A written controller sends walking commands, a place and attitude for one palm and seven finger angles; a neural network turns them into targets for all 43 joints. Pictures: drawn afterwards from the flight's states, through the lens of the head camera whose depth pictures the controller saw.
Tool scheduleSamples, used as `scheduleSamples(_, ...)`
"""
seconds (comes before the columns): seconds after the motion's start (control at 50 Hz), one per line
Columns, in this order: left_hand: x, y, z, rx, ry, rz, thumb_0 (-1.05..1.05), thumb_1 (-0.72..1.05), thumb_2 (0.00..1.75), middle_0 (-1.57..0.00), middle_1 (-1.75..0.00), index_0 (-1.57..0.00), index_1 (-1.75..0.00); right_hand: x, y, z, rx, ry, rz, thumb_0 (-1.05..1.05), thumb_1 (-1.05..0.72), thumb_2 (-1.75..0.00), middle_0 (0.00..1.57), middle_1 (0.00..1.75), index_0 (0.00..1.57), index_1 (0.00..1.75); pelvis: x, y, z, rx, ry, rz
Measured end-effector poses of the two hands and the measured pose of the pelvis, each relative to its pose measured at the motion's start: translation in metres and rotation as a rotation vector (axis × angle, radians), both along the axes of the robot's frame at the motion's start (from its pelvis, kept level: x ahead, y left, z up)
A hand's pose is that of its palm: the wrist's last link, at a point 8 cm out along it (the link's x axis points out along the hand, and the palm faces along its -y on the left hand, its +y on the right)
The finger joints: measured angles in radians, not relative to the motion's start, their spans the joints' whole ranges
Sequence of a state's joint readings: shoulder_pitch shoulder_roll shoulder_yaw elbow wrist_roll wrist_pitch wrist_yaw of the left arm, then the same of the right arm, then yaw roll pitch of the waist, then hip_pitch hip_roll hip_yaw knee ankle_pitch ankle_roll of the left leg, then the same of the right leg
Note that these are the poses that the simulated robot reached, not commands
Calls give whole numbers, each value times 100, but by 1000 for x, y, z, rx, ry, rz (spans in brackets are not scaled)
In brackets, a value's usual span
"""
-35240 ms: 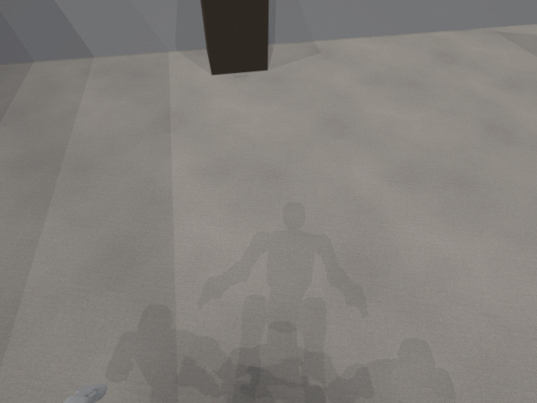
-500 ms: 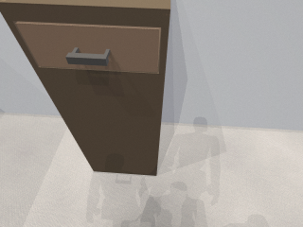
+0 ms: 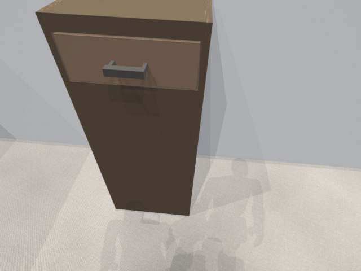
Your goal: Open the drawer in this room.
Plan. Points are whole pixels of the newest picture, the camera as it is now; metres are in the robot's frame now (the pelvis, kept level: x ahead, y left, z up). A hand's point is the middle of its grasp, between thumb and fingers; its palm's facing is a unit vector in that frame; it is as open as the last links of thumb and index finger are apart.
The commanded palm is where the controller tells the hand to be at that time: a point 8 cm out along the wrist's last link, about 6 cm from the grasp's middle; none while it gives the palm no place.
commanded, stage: come to a stop and stand still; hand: left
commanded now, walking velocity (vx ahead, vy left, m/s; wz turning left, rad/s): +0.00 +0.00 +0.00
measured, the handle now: (126, 68) +0.57 +0.19 +0.18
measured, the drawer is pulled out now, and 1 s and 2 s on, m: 0.00 0.00 0.00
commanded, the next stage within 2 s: look again from close up in 0.16 s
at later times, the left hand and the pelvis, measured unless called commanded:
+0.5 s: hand out of the picture -0.01 +0.14 -0.18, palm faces +0.03 -0.99 -0.13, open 7.4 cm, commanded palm none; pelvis +0.01 -0.01 +0.00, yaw +0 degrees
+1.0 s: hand out of the picture +0.00 +0.14 -0.18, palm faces +0.02 -0.99 -0.16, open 7.4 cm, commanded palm none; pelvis +0.02 -0.01 +0.00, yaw +0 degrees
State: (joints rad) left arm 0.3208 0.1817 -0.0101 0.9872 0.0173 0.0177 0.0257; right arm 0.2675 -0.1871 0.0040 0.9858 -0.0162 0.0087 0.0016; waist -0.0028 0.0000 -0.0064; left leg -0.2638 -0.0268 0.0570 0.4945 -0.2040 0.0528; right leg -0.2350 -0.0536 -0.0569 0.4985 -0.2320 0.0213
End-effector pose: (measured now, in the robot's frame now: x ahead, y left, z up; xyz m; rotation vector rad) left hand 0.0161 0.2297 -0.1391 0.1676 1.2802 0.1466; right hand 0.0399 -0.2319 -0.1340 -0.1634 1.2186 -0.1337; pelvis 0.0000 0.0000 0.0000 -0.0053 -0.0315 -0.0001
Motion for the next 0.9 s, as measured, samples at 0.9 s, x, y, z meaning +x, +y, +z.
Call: scheduleSamples(0.9, -20, -38, -5, -60, 123, 46, 1, 91, 90, -20, -30, -20, -30, -38, 9, -5, 37, 179, -55, 0, -91, -90, 20, 30, 20, 30, 18, -13, 6, 4, 10, -1)
